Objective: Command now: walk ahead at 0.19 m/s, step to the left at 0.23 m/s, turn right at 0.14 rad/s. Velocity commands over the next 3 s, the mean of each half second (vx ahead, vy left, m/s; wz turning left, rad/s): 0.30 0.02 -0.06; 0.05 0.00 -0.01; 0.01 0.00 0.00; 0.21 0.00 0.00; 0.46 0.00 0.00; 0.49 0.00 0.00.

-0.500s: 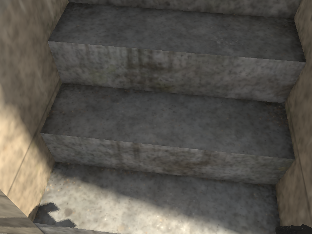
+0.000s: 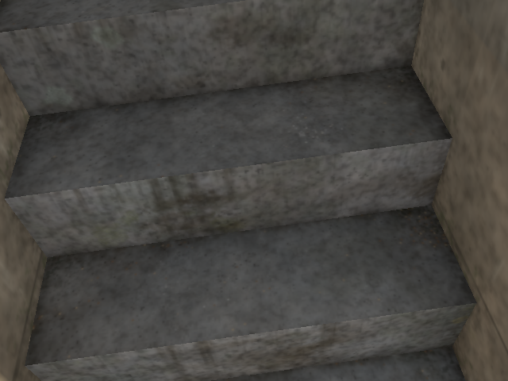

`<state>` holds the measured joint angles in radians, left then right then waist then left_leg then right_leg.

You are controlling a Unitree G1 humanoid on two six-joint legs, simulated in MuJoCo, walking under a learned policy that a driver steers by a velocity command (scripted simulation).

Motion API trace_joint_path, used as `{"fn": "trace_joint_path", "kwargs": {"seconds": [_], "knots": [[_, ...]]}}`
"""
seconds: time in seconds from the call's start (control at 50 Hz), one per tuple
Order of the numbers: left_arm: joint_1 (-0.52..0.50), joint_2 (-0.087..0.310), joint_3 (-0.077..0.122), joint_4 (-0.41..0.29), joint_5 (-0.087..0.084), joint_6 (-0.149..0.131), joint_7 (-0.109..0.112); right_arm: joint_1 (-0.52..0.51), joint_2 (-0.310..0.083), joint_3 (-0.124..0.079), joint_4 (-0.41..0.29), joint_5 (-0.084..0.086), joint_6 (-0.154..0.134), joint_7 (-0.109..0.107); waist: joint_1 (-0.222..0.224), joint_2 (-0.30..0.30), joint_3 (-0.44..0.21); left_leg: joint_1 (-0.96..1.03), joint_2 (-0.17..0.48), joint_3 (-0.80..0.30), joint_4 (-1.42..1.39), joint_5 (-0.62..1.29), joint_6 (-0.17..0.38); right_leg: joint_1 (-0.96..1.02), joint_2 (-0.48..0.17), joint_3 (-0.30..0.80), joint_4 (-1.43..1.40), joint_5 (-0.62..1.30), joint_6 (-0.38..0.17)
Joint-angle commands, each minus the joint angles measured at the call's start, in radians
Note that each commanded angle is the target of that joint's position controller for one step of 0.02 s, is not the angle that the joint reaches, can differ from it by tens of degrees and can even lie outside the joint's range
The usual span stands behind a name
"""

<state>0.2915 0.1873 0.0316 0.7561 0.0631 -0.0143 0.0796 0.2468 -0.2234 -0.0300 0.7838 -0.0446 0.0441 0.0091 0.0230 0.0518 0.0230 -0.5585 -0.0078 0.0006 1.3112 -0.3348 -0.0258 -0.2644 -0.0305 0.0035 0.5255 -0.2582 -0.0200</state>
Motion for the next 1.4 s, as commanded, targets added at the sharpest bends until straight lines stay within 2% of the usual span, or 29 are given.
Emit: {"fn": "trace_joint_path", "kwargs": {"seconds": [0.02, 0.04, 0.06, 0.08, 0.1, 0.14, 0.16, 0.18, 0.2, 0.22, 0.26, 0.32, 0.36, 0.4, 0.44, 0.46, 0.48, 0.52, 0.54, 0.56, 0.58, 0.6, 0.62, 0.64, 0.72, 0.74, 0.82, 0.88, 1.4], "knots": [[-0.097, 0.131, 0.034, -0.108, 0.001, -0.023, 0.004, 0.068, -0.035, -0.017, -0.066, 0.004, 0.016, 0.001, -0.035, -0.239, -0.067, 0.145, -0.012, 0.022, -0.109, -0.006, -0.02, -0.006, -0.187, 0.016, -0.14, 0.895, -0.161], [-0.186, 0.06, -0.002, -0.131, -0.024, -0.03, -0.005, 0.059, 0.026, 0.014, -0.081, 0.022, -0.001, -0.012, -0.067, -0.288, -0.109, 0.283, 0.027, 0.015, -0.386, 0.066, 0.005, -0.034, -0.12, -0.065, -0.187, 0.607, -0.112], [-0.175, 0.043, -0.009, -0.13, -0.038, -0.023, 0.002, -0.026, 0.036, 0.024, -0.114, 0.022, -0.011, -0.023, -0.03, -0.365, -0.079, 0.281, 0.018, 0.059, -0.587, 0.069, 0.018, 0.03, -0.105, -0.038, -0.228, 0.463, -0.121], [-0.108, 0.051, -0.004, -0.107, -0.037, -0.014, 0.01, -0.068, 0.026, 0.023, -0.131, 0.011, -0.018, -0.036, 0.003, -0.389, -0.076, 0.283, 0.002, 0.095, -0.713, 0.056, 0.022, 0.095, -0.11, 0.006, -0.229, 0.352, -0.139], [-0.041, 0.105, 0.026, -0.085, -0.046, -0.011, 0.006, -0.02, -0.004, 0.006, -0.131, -0.007, -0.031, -0.045, -0.015, -0.393, -0.102, 0.355, -0.018, 0.14, -0.732, 0.07, 0.055, 0.072, -0.127, 0.06, -0.183, 0.194, -0.174], [-0.07, 0.06, 0.024, -0.116, -0.057, -0.02, -0.027, 0.116, -0.013, -0.007, -0.095, -0.014, -0.066, -0.055, -0.078, -0.101, -0.05, 0.442, -0.015, 0.129, -0.919, 0.123, 0.062, -0.026, -0.081, 0.029, 0.065, 0.168, -0.152], [-0.135, -0.006, -0.002, -0.145, -0.066, -0.041, -0.047, 0.243, -0.051, -0.014, -0.073, -0.035, -0.084, -0.054, -0.145, 0.071, -0.061, 0.635, 0.161, -0.119, -1.006, 0.183, 0.064, -0.288, -0.03, 0.018, 0.338, 0.035, -0.113], [-0.046, -0.107, -0.022, -0.156, -0.067, -0.044, -0.056, 0.282, -0.171, -0.03, -0.09, -0.027, -0.086, -0.054, -0.111, 0.283, -0.122, 0.673, 0.391, -0.466, -1.099, 0.58, 0.157, -0.422, 0.116, 0.055, 0.502, -0.194, -0.035], [0.014, -0.08, -0.01, -0.118, -0.051, -0.028, -0.053, 0.204, -0.191, -0.038, -0.103, -0.025, -0.086, -0.058, -0.087, 0.203, -0.124, 0.508, 0.455, -0.552, -1.133, 0.425, 0.309, -0.368, 0.068, 0.137, 0.759, -0.187, 0.0], [-0.042, -0.026, 0.011, -0.11, -0.03, -0.02, -0.059, 0.099, -0.133, -0.029, -0.114, -0.016, -0.09, -0.051, -0.054, 0.092, -0.03, 0.422, 0.392, -0.418, -1.109, 0.31, 0.359, -0.422, 0.052, 0.115, 0.965, -0.151, 0.027], [-0.098, -0.04, 0.013, -0.113, -0.02, 0.0, -0.047, -0.013, -0.027, 0.006, -0.139, 0.003, -0.112, -0.046, -0.024, 0.075, -0.012, 0.327, 0.293, -0.139, -0.99, 0.713, 0.313, -0.432, 0.075, 0.078, 1.26, -0.128, 0.033], [-0.175, 0.007, 0.021, -0.169, -0.005, 0.025, -0.056, 0.023, -0.018, 0.02, -0.128, 0.005, -0.128, -0.059, -0.029, -0.008, -0.035, 0.414, 0.244, -0.046, -0.934, 0.961, 0.262, -0.45, 0.089, 0.081, 1.121, -0.122, 0.053], [-0.184, -0.017, 0.011, -0.17, -0.019, 0.047, -0.074, 0.044, -0.059, 0.011, -0.109, -0.001, -0.118, -0.075, -0.03, 0.087, -0.085, 0.532, 0.229, -0.032, -0.927, 1.036, 0.27, -0.429, 0.082, 0.024, 0.946, -0.164, 0.067], [-0.147, -0.059, -0.011, -0.157, -0.028, 0.058, -0.08, -0.05, -0.04, 0.013, -0.129, 0.001, -0.099, -0.089, 0.011, 0.116, -0.118, 0.505, 0.185, 0.035, -0.924, 1.094, 0.225, -0.241, 0.041, -0.027, 0.588, -0.118, 0.071], [-0.198, -0.076, -0.022, -0.166, -0.048, 0.057, -0.062, -0.024, -0.032, 0.007, -0.127, 0.009, -0.082, -0.096, -0.033, 0.147, -0.116, 0.561, 0.195, -0.004, -0.919, 1.2, 0.189, -0.127, 0.072, -0.064, 0.198, -0.087, 0.062], [-0.173, -0.062, -0.018, -0.151, -0.044, 0.047, -0.057, 0.006, -0.057, -0.003, -0.116, 0.02, -0.067, -0.099, -0.049, 0.181, -0.146, 0.652, 0.231, -0.038, -0.861, 1.34, 0.192, -0.112, 0.101, -0.082, 0.087, -0.057, 0.044], [-0.102, -0.06, -0.02, -0.12, -0.05, 0.021, -0.057, 0.002, -0.068, -0.011, -0.113, 0.04, -0.057, -0.092, -0.027, 0.146, -0.202, 0.673, 0.239, -0.037, -0.788, 1.392, 0.185, -0.014, 0.09, -0.082, -0.047, 0.134, 0.014], [-0.026, -0.059, -0.024, -0.076, -0.032, -0.02, -0.068, 0.015, -0.084, -0.024, -0.112, 0.074, -0.051, -0.058, -0.007, 0.064, -0.214, 0.584, 0.19, -0.043, -0.702, 1.01, 0.139, 0.164, 0.064, -0.077, -0.31, 0.396, -0.011], [-0.053, -0.049, -0.027, -0.078, -0.002, -0.049, -0.064, 0.021, -0.007, -0.004, -0.136, 0.074, -0.049, -0.046, -0.046, -0.054, -0.215, 0.399, 0.169, -0.062, -0.699, 0.5, 0.093, 0.314, -0.089, 0.073, -0.189, 0.847, -0.039], [-0.119, -0.083, -0.045, -0.089, 0.012, -0.05, -0.062, 0.124, 0.076, 0.025, -0.111, 0.071, -0.035, -0.042, -0.109, -0.189, -0.224, 0.325, 0.161, -0.066, -0.78, 0.026, 0.069, 0.351, -0.222, 0.162, -0.087, 1.093, -0.132], [-0.228, -0.099, -0.047, -0.133, 0.006, -0.046, -0.06, 0.155, 0.085, 0.031, -0.087, 0.056, -0.03, -0.051, -0.124, -0.15, -0.14, 0.369, 0.169, -0.077, -0.931, -0.028, 0.056, 0.222, -0.199, 0.131, -0.092, 0.888, -0.114], [-0.253, -0.099, -0.043, -0.157, -0.017, -0.048, -0.06, 0.064, 0.021, 0.018, -0.101, 0.023, -0.032, -0.056, -0.08, -0.107, -0.053, 0.369, 0.145, -0.08, -0.99, 0.069, 0.043, 0.151, -0.137, 0.124, -0.132, 0.633, -0.069], [-0.193, -0.091, -0.04, -0.146, -0.028, -0.051, -0.055, -0.004, -0.017, 0.005, -0.112, 0.009, -0.033, -0.055, -0.042, -0.069, -0.025, 0.356, 0.139, -0.084, -0.973, 0.115, 0.047, 0.133, -0.12, 0.12, -0.179, 0.499, -0.043], [-0.161, -0.059, -0.034, -0.127, -0.031, -0.054, -0.048, -0.022, -0.02, 0.001, -0.118, 0.007, -0.032, -0.051, -0.045, -0.105, -0.025, 0.394, 0.141, -0.086, -0.977, 0.178, 0.054, 0.119, -0.109, 0.116, -0.19, 0.483, -0.027], [-0.111, -0.038, -0.018, -0.108, -0.032, -0.056, -0.045, -0.003, -0.005, -0.002, -0.097, 0.02, -0.045, -0.049, -0.042, -0.104, -0.074, 0.415, 0.145, -0.085, -0.989, 0.23, 0.062, 0.165, -0.103, 0.112, -0.185, 0.437, -0.022], [-0.178, 0.08, 0.019, -0.102, -0.022, -0.063, -0.077, -0.033, -0.077, -0.018, -0.074, 0.004, -0.045, -0.031, -0.042, -0.122, -0.063, 0.391, 0.145, -0.111, -0.998, 0.168, 0.06, 0.157, -0.094, 0.13, -0.155, 0.366, -0.032], [-0.146, 0.006, 0.009, -0.053, -0.036, -0.054, -0.085, -0.043, -0.023, -0.008, -0.034, 0.015, -0.041, -0.021, -0.02, -0.066, -0.059, 0.372, 0.14, -0.096, -1.006, 0.197, 0.057, 0.148, -0.098, 0.131, -0.154, 0.315, -0.045], [-0.159, 0.017, 0.01, -0.016, -0.021, -0.048, -0.087, -0.044, -0.032, -0.012, -0.003, 0.014, -0.032, -0.025, -0.025, -0.066, -0.06, 0.38, 0.133, -0.094, -1.008, 0.184, 0.058, 0.136, -0.09, 0.13, -0.163, 0.306, -0.036], [-0.22, 0.108, -0.029, 0.184, -0.026, -0.02, -0.092, -0.077, -0.102, 0.014, 0.102, 0.008, -0.016, -0.027, -0.032, -0.068, -0.044, 0.348, 0.123, -0.101, -1.011, 0.12, 0.041, 0.12, -0.081, 0.173, -0.237, 0.117, -0.032]]}}
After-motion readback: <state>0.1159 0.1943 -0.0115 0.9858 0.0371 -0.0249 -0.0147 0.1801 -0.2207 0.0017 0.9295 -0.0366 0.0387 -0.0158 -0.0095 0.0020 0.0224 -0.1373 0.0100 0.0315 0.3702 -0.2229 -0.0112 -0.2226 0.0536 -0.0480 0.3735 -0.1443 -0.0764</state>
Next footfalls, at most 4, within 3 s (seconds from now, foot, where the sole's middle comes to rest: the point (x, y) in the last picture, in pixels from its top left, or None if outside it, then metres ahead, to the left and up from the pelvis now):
0.16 left None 0.09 0.19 -0.78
0.52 right None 0.12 -0.03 -0.78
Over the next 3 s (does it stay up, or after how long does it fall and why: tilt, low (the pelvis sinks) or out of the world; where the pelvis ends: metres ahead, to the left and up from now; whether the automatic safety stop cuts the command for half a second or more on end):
stays up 0.07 0.10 0.01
